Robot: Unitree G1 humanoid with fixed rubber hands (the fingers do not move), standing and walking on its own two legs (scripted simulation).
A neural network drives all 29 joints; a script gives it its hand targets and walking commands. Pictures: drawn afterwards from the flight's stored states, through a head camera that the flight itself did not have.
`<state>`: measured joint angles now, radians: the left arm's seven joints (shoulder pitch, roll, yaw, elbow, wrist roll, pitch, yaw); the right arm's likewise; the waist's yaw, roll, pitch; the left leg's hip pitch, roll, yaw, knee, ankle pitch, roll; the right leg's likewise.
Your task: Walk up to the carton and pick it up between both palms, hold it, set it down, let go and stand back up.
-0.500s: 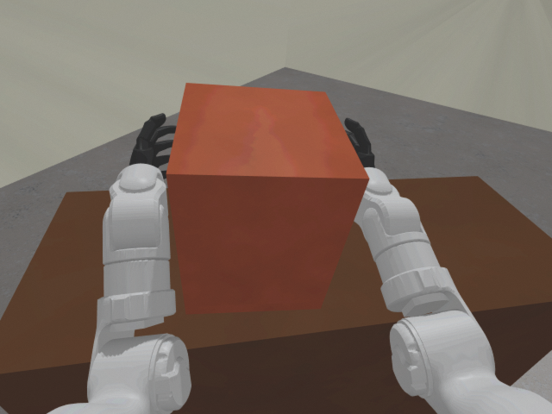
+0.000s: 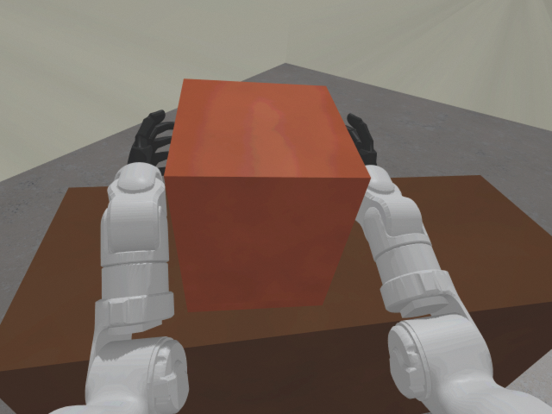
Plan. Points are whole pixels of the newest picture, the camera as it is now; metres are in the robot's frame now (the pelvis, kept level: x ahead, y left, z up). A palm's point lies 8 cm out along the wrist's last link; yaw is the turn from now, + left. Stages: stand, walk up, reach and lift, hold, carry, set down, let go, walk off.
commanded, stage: hold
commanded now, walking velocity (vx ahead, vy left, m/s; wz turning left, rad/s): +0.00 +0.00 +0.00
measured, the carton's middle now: (257, 198) +0.36 +0.01 +0.19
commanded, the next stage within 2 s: none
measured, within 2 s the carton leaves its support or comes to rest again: neither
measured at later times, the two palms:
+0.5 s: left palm (160, 166) +0.36 +0.14 +0.24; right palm (372, 170) +0.37 -0.15 +0.24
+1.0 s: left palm (156, 167) +0.36 +0.14 +0.24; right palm (370, 169) +0.37 -0.15 +0.24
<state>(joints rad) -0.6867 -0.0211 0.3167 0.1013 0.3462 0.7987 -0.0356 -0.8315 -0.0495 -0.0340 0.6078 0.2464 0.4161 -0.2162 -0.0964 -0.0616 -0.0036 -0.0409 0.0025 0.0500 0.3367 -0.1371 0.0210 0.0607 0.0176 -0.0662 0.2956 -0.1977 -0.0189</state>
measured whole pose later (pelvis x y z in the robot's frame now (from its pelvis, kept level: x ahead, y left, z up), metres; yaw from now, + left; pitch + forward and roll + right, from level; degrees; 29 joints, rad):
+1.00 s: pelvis +0.00 -0.02 +0.00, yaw +0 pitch -9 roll +0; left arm -0.73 -0.02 0.36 0.19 0.34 0.77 -0.05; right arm -0.86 -0.06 -0.01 0.67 0.24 0.41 -0.23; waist -0.09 -0.06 -0.02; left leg -0.04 0.02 0.04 0.32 -0.12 0.01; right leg 0.05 0.03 -0.08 0.30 -0.20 -0.03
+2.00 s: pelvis +0.00 -0.01 +0.00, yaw +0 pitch -10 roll +0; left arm -0.69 -0.03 0.33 0.12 0.35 0.79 -0.04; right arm -0.84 -0.05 -0.04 0.63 0.23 0.41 -0.21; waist -0.09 -0.06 0.00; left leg -0.03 0.00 0.04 0.33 -0.13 0.02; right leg 0.07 0.02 -0.07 0.29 -0.20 -0.02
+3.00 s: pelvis +0.00 -0.01 +0.00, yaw +0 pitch -9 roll +0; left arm -0.71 -0.02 0.35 0.15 0.35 0.79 -0.05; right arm -0.85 -0.06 -0.01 0.66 0.25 0.41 -0.23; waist -0.10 -0.06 -0.01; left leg -0.03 0.01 0.04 0.32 -0.12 0.00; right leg 0.06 0.03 -0.07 0.30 -0.20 -0.03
